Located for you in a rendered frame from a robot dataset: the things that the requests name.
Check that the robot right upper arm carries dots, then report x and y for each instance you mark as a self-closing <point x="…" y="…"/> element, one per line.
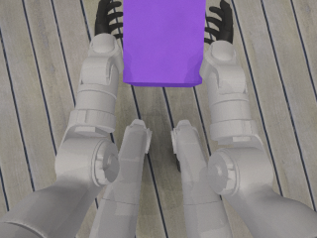
<point x="244" y="176"/>

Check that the robot right hand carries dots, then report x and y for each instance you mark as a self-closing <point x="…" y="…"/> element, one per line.
<point x="226" y="30"/>

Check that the robot left hand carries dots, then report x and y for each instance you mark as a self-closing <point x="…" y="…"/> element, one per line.
<point x="103" y="19"/>

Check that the robot left upper arm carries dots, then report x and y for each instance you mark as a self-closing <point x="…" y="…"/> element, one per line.
<point x="83" y="166"/>

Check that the robot right shin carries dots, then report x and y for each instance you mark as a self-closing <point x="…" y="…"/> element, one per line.
<point x="185" y="122"/>

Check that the left robot forearm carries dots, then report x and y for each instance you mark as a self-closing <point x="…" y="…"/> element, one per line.
<point x="97" y="91"/>

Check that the right robot forearm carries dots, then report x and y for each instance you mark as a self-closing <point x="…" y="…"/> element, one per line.
<point x="228" y="98"/>

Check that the robot left thigh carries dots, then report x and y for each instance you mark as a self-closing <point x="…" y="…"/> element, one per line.
<point x="117" y="213"/>

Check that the carton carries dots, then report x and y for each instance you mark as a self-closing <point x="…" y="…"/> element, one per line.
<point x="163" y="42"/>

